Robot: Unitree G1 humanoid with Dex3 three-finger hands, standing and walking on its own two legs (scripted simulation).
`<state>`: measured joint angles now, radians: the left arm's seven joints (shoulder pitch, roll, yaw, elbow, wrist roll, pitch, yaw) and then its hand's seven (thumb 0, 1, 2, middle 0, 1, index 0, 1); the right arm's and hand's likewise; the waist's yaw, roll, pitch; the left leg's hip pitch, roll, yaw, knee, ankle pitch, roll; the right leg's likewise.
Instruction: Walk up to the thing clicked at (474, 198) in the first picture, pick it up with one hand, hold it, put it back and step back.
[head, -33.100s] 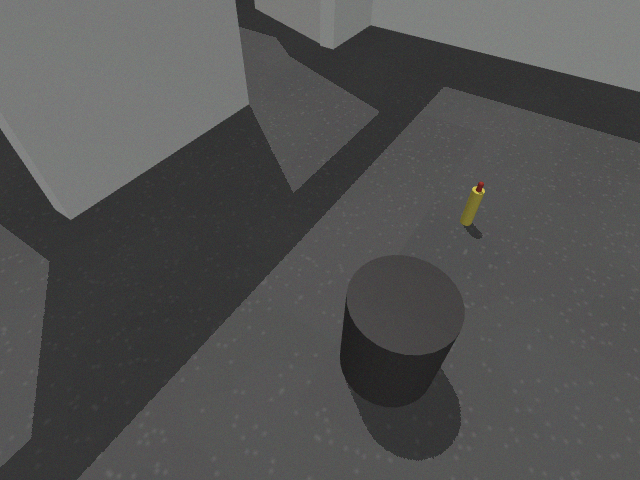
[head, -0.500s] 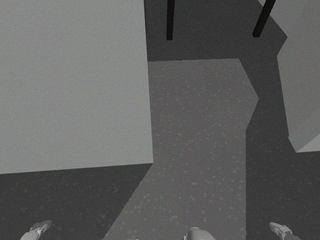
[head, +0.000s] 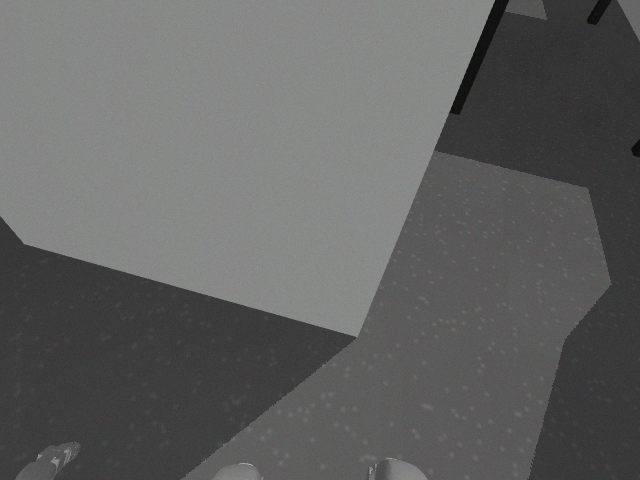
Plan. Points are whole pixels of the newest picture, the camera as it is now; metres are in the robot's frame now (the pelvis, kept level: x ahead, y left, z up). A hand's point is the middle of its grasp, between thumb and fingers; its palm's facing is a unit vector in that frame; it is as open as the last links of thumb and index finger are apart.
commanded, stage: walk up
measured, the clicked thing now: out of the picture -0.76 +0.39 -0.63
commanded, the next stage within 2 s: none
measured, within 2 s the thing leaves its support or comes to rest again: neither
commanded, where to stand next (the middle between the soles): +0.05 -0.03 m, yaw +11 degrees
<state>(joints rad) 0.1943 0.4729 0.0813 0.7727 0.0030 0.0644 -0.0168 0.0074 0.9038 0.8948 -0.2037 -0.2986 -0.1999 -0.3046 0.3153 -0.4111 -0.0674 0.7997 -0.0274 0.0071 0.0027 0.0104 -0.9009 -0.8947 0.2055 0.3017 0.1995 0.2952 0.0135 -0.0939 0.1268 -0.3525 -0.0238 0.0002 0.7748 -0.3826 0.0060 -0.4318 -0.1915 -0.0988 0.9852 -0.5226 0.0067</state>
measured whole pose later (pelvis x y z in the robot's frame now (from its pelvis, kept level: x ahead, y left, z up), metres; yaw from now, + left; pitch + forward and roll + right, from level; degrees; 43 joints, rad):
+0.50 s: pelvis -0.02 +0.00 +0.02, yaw -18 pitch -2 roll +2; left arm 0.39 0.35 0.05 0.81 0.02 0.01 0.00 0.01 0.90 0.89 -0.21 -0.30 -0.20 -0.30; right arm 0.00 -0.38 -0.05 0.73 0.00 0.08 0.04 0.01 -0.90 -0.89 0.21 0.30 0.20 0.30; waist 0.09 0.10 0.17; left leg -0.49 -0.03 -0.05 1.07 -0.49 0.00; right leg -0.35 0.02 0.11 0.65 -0.27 0.00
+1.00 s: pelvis -0.01 +0.12 +0.04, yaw -46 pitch -2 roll -3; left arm 0.26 0.48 0.08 0.71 0.02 0.04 -0.04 0.00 0.91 0.89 -0.20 -0.30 -0.20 -0.30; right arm 0.17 -0.39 -0.09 0.81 -0.03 0.04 0.03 0.01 -0.90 -0.90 0.20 0.30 0.20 0.30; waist -0.05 -0.02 0.09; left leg -0.28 0.04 0.08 0.44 -0.14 0.04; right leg -0.46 0.08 0.15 1.04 -0.30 0.02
